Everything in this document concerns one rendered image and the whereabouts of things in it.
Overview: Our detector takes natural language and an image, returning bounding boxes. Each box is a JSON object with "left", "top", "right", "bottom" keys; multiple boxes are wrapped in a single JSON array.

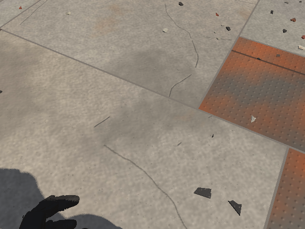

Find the left robot hand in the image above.
[{"left": 19, "top": 195, "right": 88, "bottom": 229}]

